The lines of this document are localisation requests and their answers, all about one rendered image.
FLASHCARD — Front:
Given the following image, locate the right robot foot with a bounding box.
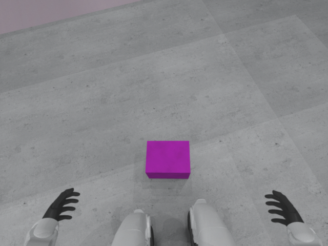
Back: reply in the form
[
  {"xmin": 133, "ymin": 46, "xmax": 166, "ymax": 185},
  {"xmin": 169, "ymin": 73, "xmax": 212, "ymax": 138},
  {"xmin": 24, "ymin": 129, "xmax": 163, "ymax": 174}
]
[{"xmin": 188, "ymin": 211, "xmax": 198, "ymax": 246}]

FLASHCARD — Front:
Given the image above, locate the left robot hand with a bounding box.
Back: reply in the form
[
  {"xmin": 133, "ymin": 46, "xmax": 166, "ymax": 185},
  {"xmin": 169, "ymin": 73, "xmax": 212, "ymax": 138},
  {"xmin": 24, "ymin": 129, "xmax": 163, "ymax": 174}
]
[{"xmin": 43, "ymin": 188, "xmax": 80, "ymax": 222}]

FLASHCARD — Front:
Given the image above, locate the right robot forearm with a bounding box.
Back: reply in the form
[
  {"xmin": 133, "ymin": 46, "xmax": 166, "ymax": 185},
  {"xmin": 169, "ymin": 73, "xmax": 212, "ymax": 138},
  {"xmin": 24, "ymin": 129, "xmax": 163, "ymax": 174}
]
[{"xmin": 286, "ymin": 222, "xmax": 323, "ymax": 246}]

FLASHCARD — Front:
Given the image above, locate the left robot forearm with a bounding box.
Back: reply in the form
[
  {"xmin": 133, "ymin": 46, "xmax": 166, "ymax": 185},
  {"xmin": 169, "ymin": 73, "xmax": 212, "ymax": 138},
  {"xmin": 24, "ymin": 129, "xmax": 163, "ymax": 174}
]
[{"xmin": 24, "ymin": 218, "xmax": 59, "ymax": 246}]

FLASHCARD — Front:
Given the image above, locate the carton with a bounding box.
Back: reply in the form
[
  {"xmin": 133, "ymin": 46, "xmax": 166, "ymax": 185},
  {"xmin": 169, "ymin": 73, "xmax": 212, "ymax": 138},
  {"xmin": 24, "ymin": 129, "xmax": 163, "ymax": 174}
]
[{"xmin": 146, "ymin": 141, "xmax": 191, "ymax": 179}]

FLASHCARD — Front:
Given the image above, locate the right robot hand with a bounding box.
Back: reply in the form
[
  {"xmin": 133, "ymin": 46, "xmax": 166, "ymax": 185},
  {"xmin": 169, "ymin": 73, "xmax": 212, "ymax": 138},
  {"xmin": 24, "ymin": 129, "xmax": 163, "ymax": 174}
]
[{"xmin": 265, "ymin": 190, "xmax": 304, "ymax": 226}]

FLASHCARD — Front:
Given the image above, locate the left robot thigh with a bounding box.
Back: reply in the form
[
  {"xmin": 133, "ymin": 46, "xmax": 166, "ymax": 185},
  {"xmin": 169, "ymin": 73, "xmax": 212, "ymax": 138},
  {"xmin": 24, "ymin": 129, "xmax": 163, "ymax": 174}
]
[{"xmin": 111, "ymin": 212, "xmax": 151, "ymax": 246}]

